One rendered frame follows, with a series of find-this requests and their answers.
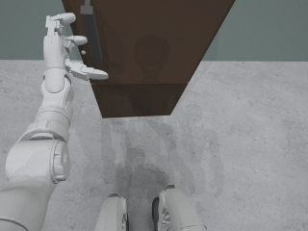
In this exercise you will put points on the left robot thigh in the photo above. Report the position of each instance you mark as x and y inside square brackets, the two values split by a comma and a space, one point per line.
[112, 215]

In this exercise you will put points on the robot left upper arm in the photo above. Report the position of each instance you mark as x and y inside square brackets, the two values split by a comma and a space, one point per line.
[34, 170]

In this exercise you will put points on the handle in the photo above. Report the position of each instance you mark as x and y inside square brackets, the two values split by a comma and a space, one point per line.
[90, 27]

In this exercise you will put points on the robot left forearm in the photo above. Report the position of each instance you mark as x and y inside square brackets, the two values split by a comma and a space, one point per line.
[55, 112]

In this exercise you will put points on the robot left hand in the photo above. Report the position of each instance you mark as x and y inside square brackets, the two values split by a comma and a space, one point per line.
[56, 48]

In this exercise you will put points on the cupboard door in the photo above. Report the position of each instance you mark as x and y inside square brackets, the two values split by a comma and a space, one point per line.
[150, 41]

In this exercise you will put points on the right robot shin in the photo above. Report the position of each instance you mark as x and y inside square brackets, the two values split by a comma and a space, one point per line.
[164, 222]

